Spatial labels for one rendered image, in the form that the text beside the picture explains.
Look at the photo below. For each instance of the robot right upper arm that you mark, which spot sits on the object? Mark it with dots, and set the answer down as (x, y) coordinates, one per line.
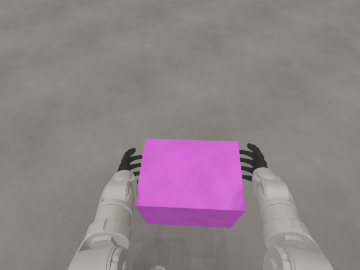
(287, 257)

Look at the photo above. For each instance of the carton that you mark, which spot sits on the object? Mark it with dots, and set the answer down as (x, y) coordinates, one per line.
(190, 183)

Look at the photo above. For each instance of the right robot hand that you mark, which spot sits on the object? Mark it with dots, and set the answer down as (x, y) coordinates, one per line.
(257, 162)

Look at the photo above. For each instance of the robot left upper arm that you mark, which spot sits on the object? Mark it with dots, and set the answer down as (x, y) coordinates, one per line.
(113, 257)

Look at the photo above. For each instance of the left robot hand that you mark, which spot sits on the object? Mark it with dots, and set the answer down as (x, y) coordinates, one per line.
(126, 160)

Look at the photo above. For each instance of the right robot forearm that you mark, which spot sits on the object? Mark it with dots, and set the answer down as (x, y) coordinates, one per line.
(280, 218)

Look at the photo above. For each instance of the left robot forearm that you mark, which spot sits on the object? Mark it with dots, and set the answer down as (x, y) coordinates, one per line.
(111, 225)

